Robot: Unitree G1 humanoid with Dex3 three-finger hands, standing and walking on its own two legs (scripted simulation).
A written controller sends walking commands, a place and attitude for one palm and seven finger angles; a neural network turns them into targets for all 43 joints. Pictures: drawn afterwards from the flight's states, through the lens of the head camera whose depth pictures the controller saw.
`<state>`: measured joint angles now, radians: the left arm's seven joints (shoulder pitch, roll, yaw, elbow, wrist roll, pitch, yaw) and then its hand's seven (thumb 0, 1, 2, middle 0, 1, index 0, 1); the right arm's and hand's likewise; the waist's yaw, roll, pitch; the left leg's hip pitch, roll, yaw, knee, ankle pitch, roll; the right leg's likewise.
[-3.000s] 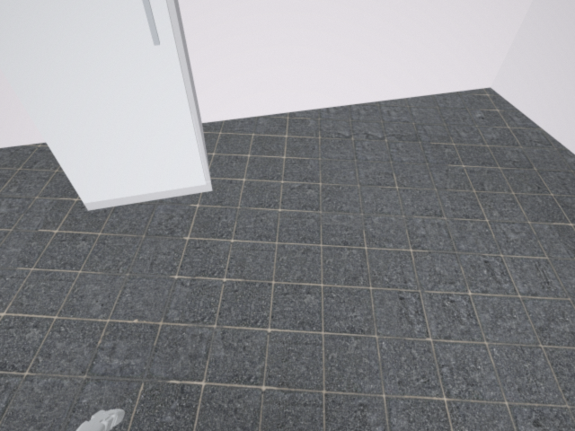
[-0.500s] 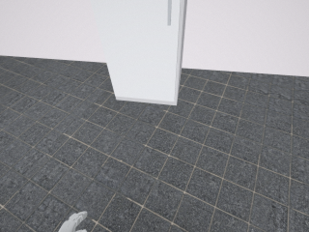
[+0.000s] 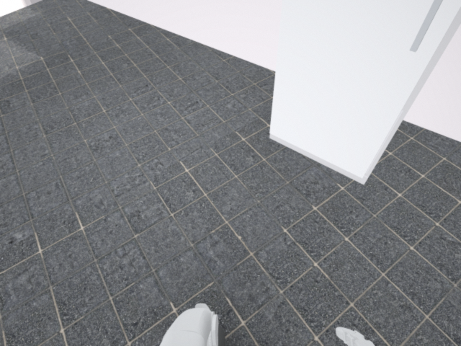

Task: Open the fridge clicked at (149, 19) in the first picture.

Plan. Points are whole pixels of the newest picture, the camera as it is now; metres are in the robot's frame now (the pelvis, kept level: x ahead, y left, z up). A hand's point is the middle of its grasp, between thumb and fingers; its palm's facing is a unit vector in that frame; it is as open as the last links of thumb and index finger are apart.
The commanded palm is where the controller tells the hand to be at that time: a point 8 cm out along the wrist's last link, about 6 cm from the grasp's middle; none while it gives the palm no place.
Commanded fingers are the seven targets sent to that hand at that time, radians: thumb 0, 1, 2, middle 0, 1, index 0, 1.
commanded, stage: walk to a spot facing it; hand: right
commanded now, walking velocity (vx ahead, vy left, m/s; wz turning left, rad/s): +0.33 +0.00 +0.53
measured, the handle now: out of the picture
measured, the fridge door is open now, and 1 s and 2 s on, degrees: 0 0 0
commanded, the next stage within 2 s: turn to face it in 0.90 s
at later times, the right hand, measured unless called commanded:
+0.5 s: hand (346, 305) +0.24 -0.19 -0.16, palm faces -0.11 +0.96 -0.25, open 7.3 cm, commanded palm none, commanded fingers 0.00 -0.90 -0.90 0.20 0.30 0.20 0.30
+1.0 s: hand (304, 178) +0.55 -0.12 -0.16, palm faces -0.46 +0.86 -0.22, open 7.4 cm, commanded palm none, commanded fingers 0.00 -0.90 -0.90 0.20 0.30 0.20 0.30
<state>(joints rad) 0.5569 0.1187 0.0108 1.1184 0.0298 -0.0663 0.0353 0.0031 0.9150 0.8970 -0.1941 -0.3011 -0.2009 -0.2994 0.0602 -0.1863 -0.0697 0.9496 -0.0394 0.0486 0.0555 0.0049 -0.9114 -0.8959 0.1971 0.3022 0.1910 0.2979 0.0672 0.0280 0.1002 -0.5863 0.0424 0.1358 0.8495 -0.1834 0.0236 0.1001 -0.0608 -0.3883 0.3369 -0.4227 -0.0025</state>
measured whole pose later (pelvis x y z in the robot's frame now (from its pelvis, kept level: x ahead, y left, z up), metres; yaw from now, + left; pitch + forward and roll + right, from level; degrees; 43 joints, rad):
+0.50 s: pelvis +0.22 +0.01 +0.01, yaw +12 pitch +0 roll +0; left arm 0.08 0.22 0.05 0.91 0.03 -0.02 -0.02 0.01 0.93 0.90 -0.19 -0.30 -0.20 -0.30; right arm 0.36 -0.20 -0.06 1.03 -0.03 -0.06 0.00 0.00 -0.92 -0.90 0.20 0.30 0.20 0.30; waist -0.05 -0.03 0.03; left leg -0.09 -0.06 0.00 0.42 -0.33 0.06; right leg -0.58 -0.14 -0.05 0.81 -0.20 0.07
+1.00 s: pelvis +0.36 +0.00 +0.00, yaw +31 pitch -1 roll +0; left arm 0.28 0.22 0.07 1.00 0.03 -0.01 0.01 -0.01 0.93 0.90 -0.20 -0.30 -0.20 -0.30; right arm 0.14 -0.22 -0.11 0.92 -0.03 0.06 0.03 0.00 -0.91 -0.90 0.20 0.30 0.19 0.30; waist 0.02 0.00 0.08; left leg -0.49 0.10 0.10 0.83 -0.30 -0.05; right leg -0.16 -0.16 -0.37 0.54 -0.34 0.00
